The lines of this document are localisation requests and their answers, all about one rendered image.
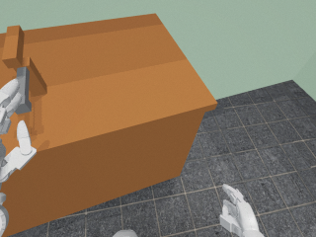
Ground counter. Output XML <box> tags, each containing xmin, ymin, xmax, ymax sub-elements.
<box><xmin>0</xmin><ymin>13</ymin><xmax>218</xmax><ymax>237</ymax></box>

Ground tap lever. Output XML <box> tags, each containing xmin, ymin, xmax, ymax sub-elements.
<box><xmin>15</xmin><ymin>66</ymin><xmax>32</xmax><ymax>115</ymax></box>

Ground right robot hand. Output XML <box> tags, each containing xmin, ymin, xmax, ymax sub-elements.
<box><xmin>219</xmin><ymin>184</ymin><xmax>260</xmax><ymax>237</ymax></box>

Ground left robot hand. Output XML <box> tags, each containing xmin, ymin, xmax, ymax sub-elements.
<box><xmin>0</xmin><ymin>78</ymin><xmax>37</xmax><ymax>191</ymax></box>

